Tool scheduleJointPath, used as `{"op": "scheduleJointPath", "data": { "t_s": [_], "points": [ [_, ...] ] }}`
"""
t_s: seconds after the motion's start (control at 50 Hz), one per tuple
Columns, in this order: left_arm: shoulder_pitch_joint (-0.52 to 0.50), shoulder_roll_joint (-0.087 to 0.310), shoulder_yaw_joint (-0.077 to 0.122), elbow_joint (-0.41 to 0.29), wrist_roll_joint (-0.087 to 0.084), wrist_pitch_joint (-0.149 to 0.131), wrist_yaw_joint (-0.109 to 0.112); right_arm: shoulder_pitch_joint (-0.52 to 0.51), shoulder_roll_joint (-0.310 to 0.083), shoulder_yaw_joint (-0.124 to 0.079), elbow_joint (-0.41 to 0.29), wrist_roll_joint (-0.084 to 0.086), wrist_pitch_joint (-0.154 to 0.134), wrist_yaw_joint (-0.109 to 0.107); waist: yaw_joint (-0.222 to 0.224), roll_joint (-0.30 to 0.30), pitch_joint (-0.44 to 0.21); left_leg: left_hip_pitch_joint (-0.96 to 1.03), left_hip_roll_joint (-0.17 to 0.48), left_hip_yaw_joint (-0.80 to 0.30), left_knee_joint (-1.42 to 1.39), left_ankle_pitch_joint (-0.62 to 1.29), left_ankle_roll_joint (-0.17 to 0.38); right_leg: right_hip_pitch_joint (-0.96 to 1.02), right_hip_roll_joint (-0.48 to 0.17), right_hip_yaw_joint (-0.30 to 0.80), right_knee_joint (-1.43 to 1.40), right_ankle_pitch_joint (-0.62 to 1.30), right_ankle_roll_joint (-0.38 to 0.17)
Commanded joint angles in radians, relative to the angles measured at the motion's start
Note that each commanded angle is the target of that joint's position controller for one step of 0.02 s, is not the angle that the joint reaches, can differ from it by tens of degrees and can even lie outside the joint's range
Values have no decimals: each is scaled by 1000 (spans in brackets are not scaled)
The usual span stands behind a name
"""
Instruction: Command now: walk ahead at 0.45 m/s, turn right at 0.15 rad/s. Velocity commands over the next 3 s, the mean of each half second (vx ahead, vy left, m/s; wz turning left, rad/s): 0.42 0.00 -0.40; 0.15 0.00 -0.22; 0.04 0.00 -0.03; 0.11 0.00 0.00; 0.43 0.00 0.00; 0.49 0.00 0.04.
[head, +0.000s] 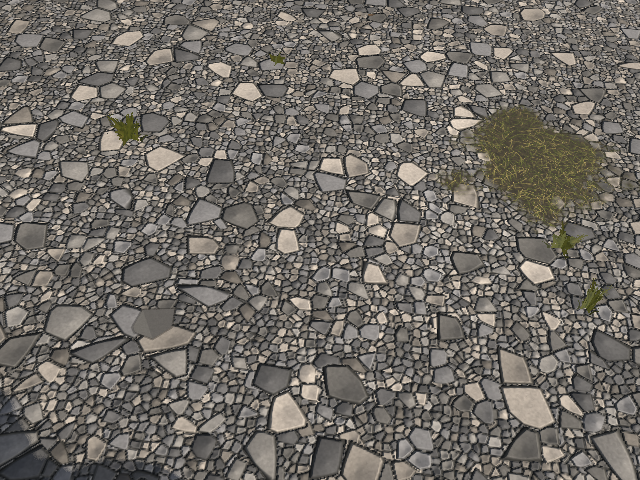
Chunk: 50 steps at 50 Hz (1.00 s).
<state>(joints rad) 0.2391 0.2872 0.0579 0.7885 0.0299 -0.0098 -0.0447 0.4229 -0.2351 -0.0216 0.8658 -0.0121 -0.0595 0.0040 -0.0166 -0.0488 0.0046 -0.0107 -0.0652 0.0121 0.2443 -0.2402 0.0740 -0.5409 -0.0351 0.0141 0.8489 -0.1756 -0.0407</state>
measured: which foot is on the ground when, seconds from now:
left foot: down 0.00-0.20, up 0.22-0.72, down 0.74-1.00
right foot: up 0.00-0.18, down 0.20-0.74, up 0.76-1.00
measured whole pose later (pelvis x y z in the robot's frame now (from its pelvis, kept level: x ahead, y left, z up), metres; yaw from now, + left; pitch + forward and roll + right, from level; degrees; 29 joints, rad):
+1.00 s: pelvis +0.46 -0.02 -0.18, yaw -21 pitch +0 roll +1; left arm 0.16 0.21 0.01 0.88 0.03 0.01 0.01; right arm 0.38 -0.16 -0.01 0.97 -0.02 -0.06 0.00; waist -0.02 -0.07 0.06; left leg -0.30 -0.08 0.05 0.45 -0.15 0.08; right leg -0.59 0.00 0.05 0.98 -0.25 -0.01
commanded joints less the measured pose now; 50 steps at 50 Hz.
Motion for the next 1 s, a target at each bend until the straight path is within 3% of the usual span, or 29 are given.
{"op": "scheduleJointPath", "data": {
  "t_s": [0.02,0.06,0.08,0.16,0.18,0.2,0.22,0.24,0.26,0.28,0.32,0.36,0.42,0.46,0.56,0.64,0.68,0.72,0.74,0.76,0.78,0.8,0.82,0.84,0.86,0.88,0.9,0.96,1.0],
  "points": [
    [-105,18,-6,-85,2,-4,-10,-9,-145,-32,-23,-4,-25,-6,-4,178,79,-90,192,-45,-105,472,72,12,46,-48,-59,104,9],
    [-129,30,-8,-93,-4,1,-7,-2,-136,-28,-14,-5,-26,-4,-11,168,81,-84,207,-7,-100,514,66,42,49,-57,-96,111,-7],
    [-70,62,8,-58,7,3,-6,13,-151,-33,-10,-28,-34,-11,-4,172,33,-22,267,-10,-46,595,82,33,41,-41,79,216,-31],
    [-47,80,15,-54,25,-3,-5,-37,-161,-30,-21,-26,-28,-28,32,103,39,68,295,64,156,960,67,6,66,-57,83,42,-98],
    [49,90,22,-27,26,4,-2,-89,-170,-33,-34,-23,-22,-27,87,120,-10,9,279,106,273,1113,53,167,96,-99,53,-28,-124],
    [283,113,42,54,28,11,2,-156,-202,-42,-45,-16,-21,-26,200,141,-104,-145,279,117,519,1165,54,458,111,-103,58,-3,-161],
    [282,111,40,42,6,-3,5,-140,-211,-48,-40,6,-8,-24,189,101,-52,-226,201,107,715,835,49,506,131,-56,-324,-236,-170],
    [292,194,64,63,3,-8,11,-108,-133,-40,-47,-23,-7,-24,167,-167,-23,-485,60,111,1125,-7,14,680,-74,239,-335,107,-249],
    [210,169,33,8,-24,-30,2,-7,-58,-20,-54,-43,-10,-26,20,-114,-64,-671,39,-43,1274,-331,9,723,-224,539,-262,628,-304],
    [240,197,52,7,-57,-29,11,-71,-139,-36,-88,-41,-21,-15,83,-62,-96,-753,33,-91,1235,-255,-35,716,-261,630,-420,550,-429],
    [134,151,40,-8,-40,-29,25,-188,-199,-59,-106,-22,-20,-10,31,33,75,-719,122,-108,1035,-197,-78,467,-239,558,-473,377,-387],
    [117,143,30,-12,-35,-31,40,-201,-168,-55,-104,-23,22,-9,5,56,101,-593,131,-72,871,-219,-111,329,-184,444,-489,491,-327],
    [163,174,34,19,-12,-40,55,-219,-107,-39,-99,-38,48,5,19,24,36,-523,100,-4,808,67,-89,343,-114,291,-438,791,-251],
    [276,160,28,62,-29,-58,71,-373,-156,-58,-147,-24,34,8,83,-10,42,-755,115,-67,693,190,-76,536,-85,333,-436,560,-212],
    [211,106,5,36,-11,-52,83,-440,-73,-32,-193,-36,34,45,92,-20,13,-516,53,-22,424,630,-54,280,19,287,-303,159,-159],
    [242,89,-2,38,6,-40,103,-458,-68,-24,-206,-20,21,36,116,-11,47,-460,74,-51,256,724,-59,308,32,305,-119,30,-118],
    [263,61,-5,59,13,-29,116,-308,-61,-24,-139,-11,0,26,80,21,32,-318,115,-82,33,869,-67,374,85,262,78,-46,-96],
    [240,67,-2,73,1,-18,117,-10,-99,-50,-12,-15,-6,7,-45,83,-27,-34,171,-37,-175,1077,-77,344,132,185,427,-111,-84],
    [275,37,5,91,-17,-8,106,85,-155,-72,38,-27,0,7,-71,199,-75,209,244,-99,-40,1111,-48,142,205,131,750,-611,-59],
    [390,-17,5,106,-63,-8,101,189,-189,-58,45,-44,-8,23,-41,224,-198,442,328,-109,405,1552,-58,-76,280,106,1097,-876,-19],
    [525,12,0,98,-82,-10,115,161,-217,-69,51,-14,-14,38,60,291,-284,554,485,-349,484,1465,88,-297,206,145,1201,-744,-17],
    [440,62,-5,114,-25,-1,114,63,-149,-66,-14,9,-12,37,20,178,-244,432,481,-367,349,933,151,-397,133,120,1126,-571,-29],
    [349,72,-12,88,4,8,101,-45,-180,-76,-36,12,-14,10,24,222,-221,270,528,-487,201,361,264,-432,110,67,1136,-458,-19],
    [218,90,-6,79,47,19,83,-116,-106,-57,-55,15,0,-11,26,83,-168,17,462,-516,45,-7,239,-335,65,31,1046,-386,-20],
    [110,97,-5,28,41,23,70,-173,-122,-45,-64,-2,-15,-26,41,158,-68,-194,489,-513,1,45,261,-259,47,124,797,-197,-11],
    [70,90,-6,41,37,31,69,-150,-107,-38,-32,-23,-20,-24,43,130,-6,-350,448,-463,-4,247,251,-149,42,127,714,-153,-5],
    [34,52,-14,33,17,35,60,-136,-80,-22,-2,-19,-28,-23,69,89,67,-484,352,-307,-10,371,211,-49,10,124,457,-59,27],
    [125,-55,-47,107,9,24,48,-91,-43,-5,44,-11,-26,-11,76,205,-71,-406,229,-121,49,690,137,207,27,20,81,-26,37],
    [92,-50,-50,114,-14,28,49,-55,-49,-7,57,-5,-12,2,53,227,-106,-358,227,-127,48,568,118,279,45,0,-19,-28,31]
  ]
}}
